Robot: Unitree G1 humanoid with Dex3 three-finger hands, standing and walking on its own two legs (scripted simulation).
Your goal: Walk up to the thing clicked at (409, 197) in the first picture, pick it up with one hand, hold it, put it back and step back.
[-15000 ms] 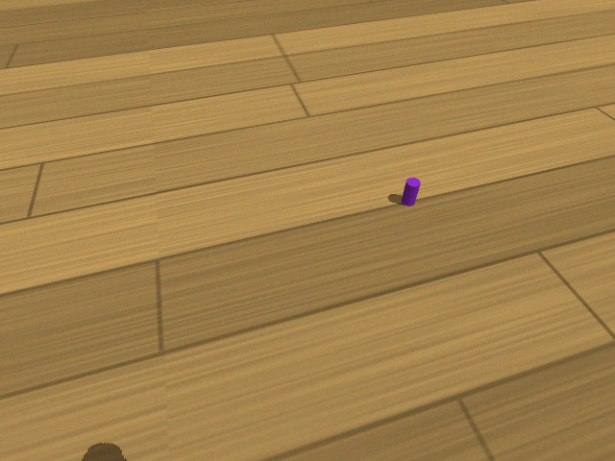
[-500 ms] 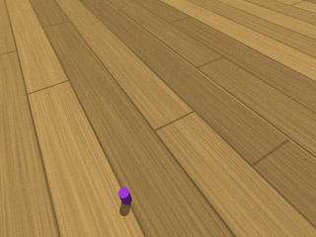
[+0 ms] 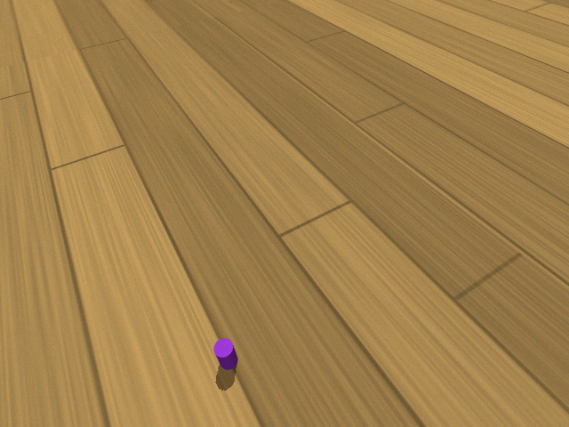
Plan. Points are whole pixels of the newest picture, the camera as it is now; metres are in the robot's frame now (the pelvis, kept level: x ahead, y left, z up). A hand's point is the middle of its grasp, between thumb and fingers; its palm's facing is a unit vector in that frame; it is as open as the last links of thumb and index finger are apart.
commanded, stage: stand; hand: left
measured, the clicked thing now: (226, 354) +0.48 +0.24 -0.72
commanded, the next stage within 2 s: walk up in 0.04 s
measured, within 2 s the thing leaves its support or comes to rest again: neither
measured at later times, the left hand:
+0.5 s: hand out of the picture +0.11 +0.31 -0.16, palm faces -0.08 -0.91 -0.40, open 7.4 cm
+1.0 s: hand (83, 419) +0.18 +0.37 -0.18, palm faces -0.12 -0.91 -0.39, open 7.4 cm
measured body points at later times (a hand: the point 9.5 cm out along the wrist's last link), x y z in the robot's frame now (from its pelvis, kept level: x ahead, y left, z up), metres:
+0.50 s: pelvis +0.03 +0.05 -0.01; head +0.06 +0.04 +0.44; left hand +0.11 +0.36 -0.14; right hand +0.06 -0.26 -0.15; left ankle -0.04 +0.15 -0.74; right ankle +0.04 -0.08 -0.75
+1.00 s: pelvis +0.08 +0.10 -0.02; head +0.12 +0.11 +0.42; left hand +0.19 +0.41 -0.15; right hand +0.14 -0.23 -0.13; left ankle +0.11 +0.23 -0.75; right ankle +0.05 -0.07 -0.74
